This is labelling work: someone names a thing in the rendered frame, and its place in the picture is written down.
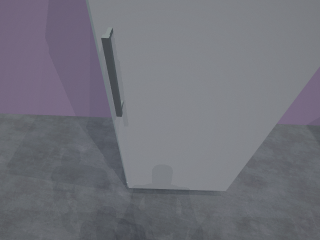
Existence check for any fridge door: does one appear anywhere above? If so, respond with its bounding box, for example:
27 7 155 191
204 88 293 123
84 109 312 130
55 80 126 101
88 0 320 191

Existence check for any handle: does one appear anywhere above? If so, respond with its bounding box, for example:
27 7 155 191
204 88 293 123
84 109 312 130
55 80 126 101
101 27 124 117

